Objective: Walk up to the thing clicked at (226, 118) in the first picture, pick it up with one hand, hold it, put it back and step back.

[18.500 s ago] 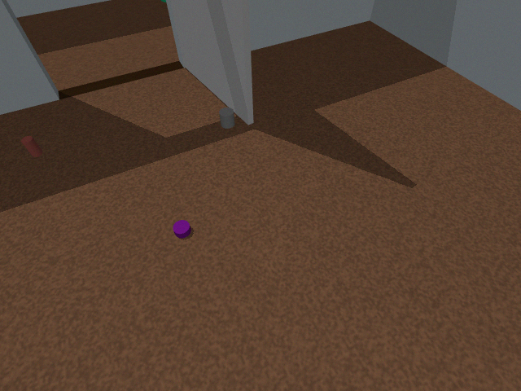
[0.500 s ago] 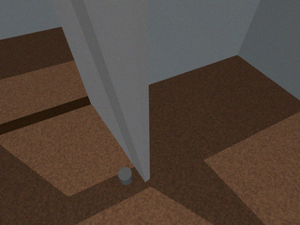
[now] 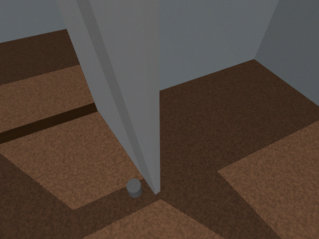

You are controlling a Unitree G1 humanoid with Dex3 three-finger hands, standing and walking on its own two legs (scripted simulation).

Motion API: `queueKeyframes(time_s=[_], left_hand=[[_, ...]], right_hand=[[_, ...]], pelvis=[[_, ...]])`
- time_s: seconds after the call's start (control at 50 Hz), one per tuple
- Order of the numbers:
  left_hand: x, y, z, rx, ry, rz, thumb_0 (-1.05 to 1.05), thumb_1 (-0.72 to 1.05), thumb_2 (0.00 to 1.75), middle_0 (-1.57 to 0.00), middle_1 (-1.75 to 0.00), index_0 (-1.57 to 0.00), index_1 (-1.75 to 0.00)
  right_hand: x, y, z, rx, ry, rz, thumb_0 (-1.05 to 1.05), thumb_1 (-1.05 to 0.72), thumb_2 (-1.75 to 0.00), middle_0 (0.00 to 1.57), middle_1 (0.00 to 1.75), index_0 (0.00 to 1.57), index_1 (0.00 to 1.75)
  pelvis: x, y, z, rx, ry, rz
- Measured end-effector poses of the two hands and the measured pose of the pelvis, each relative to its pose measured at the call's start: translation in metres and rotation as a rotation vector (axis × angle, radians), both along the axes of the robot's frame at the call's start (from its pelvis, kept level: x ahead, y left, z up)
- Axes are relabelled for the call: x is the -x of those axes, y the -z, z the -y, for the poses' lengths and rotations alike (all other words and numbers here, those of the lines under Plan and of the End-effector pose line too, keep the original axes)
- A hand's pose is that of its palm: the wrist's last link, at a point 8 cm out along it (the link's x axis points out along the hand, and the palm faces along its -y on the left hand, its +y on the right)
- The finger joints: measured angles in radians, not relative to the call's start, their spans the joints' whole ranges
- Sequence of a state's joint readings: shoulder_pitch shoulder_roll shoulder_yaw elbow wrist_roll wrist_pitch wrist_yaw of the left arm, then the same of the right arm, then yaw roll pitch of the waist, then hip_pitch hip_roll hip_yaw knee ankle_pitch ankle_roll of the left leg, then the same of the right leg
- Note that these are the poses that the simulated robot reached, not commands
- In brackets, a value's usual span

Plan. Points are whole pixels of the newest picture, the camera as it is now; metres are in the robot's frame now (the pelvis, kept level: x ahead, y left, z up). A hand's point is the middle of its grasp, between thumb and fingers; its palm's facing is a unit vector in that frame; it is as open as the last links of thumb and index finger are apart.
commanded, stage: stand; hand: left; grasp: from above
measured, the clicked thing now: (134, 188) +0.50 +0.16 -0.74
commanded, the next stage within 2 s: rise first in 0.76 s
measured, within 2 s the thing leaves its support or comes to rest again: neither
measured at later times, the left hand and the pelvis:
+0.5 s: hand out of the picture +0.06 +0.25 -0.16, palm faces -0.04 -0.94 -0.35, open 7.4 cm; pelvis +0.00 +0.00 +0.00, yaw +0 degrees
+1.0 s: hand out of the picture +0.11 +0.25 -0.16, palm faces +0.03 -0.94 -0.33, open 7.8 cm; pelvis -0.01 +0.00 -0.01, yaw +1 degrees
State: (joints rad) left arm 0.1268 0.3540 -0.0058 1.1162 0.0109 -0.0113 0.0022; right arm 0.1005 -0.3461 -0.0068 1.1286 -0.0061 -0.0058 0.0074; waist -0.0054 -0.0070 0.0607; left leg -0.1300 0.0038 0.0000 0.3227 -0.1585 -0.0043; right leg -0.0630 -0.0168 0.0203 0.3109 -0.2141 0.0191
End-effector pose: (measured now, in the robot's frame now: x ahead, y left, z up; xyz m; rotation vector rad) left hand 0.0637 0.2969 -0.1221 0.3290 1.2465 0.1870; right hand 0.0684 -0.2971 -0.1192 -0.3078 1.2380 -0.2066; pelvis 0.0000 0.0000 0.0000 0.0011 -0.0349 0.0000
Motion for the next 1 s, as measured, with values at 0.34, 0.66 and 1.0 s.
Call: queueKeyframes(time_s=[0.34, 0.66, 1.0], left_hand=[[0.001, 0.000, 0.001, 0.002, -0.004, 0.001, 0.01, 0.90, 0.90, -0.20, -0.30, -0.20, -0.30], [0.005, 0.001, 0.000, 0.000, -0.006, -0.013, 0.01, 0.90, 0.90, -0.20, -0.30, -0.20, -0.30], [-0.040, 0.004, 0.006, 0.018, -0.033, 0.122, 0.01, 0.77, 0.91, -0.21, -0.44, -0.19, -0.44]], right_hand=[[0.000, 0.000, 0.000, 0.002, 0.001, 0.003, 0.01, -0.90, -0.90, 0.20, 0.30, 0.20, 0.30], [0.005, 0.001, 0.000, 0.001, 0.006, -0.014, 0.01, -0.90, -0.90, 0.20, 0.30, 0.20, 0.30], [-0.010, 0.002, -0.015, -0.016, -0.013, 0.131, 0.01, -0.92, -0.91, 0.20, 0.30, 0.20, 0.30]], pelvis=[[0.000, 0.000, 0.000, 0.000, 0.000, 0.003], [0.000, 0.000, 0.000, 0.000, -0.001, 0.000], [0.012, 0.009, 0.001, 0.006, -0.018, -0.067]])
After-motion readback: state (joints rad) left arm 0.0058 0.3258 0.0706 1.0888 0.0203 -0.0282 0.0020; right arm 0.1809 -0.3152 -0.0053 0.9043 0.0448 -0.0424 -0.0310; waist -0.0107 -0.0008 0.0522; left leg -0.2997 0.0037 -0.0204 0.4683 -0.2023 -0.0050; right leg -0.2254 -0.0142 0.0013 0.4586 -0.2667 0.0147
